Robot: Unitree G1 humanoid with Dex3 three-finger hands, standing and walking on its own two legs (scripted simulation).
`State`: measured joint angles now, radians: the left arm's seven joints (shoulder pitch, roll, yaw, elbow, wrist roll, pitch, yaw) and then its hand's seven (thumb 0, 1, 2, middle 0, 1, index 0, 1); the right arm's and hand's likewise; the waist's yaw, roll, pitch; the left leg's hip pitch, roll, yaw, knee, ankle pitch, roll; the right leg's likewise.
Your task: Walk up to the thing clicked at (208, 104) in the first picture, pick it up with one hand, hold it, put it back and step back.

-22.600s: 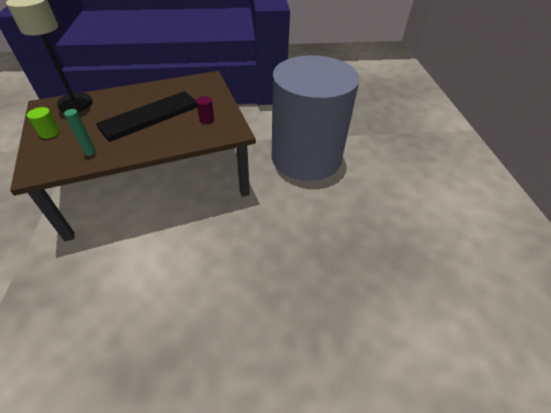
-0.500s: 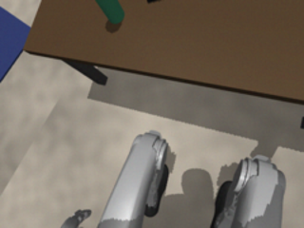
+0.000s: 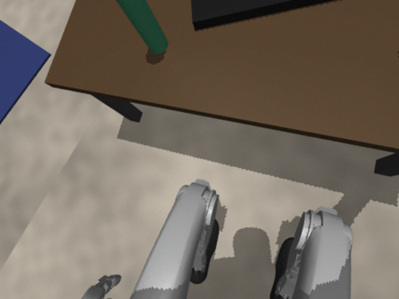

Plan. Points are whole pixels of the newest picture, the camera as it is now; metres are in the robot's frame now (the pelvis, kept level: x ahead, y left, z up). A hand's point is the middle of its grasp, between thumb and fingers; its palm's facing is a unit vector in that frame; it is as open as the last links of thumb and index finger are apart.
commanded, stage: rise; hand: right
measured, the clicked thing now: out of the picture +0.61 -0.27 -0.04
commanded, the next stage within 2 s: home in 0.08 s
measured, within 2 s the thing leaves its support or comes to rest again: neither
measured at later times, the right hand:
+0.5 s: hand out of the picture +0.51 -0.38 +0.16, palm faces +0.41 +0.82 -0.40, open 16.7 cm
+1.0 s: hand out of the picture +0.31 -0.26 +0.20, palm faces +0.29 +0.90 -0.32, open 17.0 cm
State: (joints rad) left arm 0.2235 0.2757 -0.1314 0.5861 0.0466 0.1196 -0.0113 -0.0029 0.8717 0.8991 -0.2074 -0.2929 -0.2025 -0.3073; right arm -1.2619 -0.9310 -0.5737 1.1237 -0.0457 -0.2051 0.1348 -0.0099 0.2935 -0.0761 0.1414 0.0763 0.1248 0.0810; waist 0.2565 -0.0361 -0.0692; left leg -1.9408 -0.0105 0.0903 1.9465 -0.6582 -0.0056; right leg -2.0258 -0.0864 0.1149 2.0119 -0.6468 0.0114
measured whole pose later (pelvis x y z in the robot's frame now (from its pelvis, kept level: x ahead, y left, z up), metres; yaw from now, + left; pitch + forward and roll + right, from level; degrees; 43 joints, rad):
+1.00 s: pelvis +0.08 -0.01 +0.27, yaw -7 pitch +12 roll +3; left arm 0.27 0.22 -0.01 0.59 -0.03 0.05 0.10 0.00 0.90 0.89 -0.20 -0.29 -0.21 -0.29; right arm 0.04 -0.26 -0.12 0.49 0.03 0.08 -0.15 -0.01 0.45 -0.11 0.07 0.07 0.06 0.07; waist 0.05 -0.05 -0.11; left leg -0.63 0.01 0.05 0.86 -0.44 -0.02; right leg -0.71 -0.06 0.01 0.93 -0.44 0.01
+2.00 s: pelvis +0.08 +0.00 +0.26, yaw -8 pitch +10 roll +2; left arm 0.28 0.22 -0.02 0.53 -0.01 -0.19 0.18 0.01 0.89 0.90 -0.20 -0.29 -0.21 -0.30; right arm 0.50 -0.22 -0.03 -0.13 0.06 0.45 -0.02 -0.01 0.56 -0.04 0.05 0.05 0.05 0.05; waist 0.04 -0.06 -0.14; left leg -0.63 0.01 0.07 0.95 -0.49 -0.01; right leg -0.70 -0.06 0.03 1.00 -0.47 0.02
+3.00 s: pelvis +0.08 -0.01 +0.26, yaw -8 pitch +10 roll +3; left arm 0.28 0.22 -0.01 0.53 0.00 -0.20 0.18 0.01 0.89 0.90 -0.20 -0.30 -0.21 -0.30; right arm 0.50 -0.23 -0.03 -0.14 0.05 0.46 -0.02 -0.01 0.56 -0.03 0.05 0.05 0.05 0.05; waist 0.04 -0.06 -0.15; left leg -0.62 0.02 0.07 0.94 -0.50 -0.01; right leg -0.70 -0.05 0.03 1.01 -0.48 0.01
